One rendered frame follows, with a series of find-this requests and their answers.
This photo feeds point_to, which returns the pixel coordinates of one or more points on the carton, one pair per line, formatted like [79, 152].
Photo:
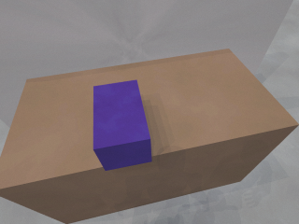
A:
[121, 136]

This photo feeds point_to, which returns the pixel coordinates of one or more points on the pedestal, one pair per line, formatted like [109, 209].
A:
[210, 121]

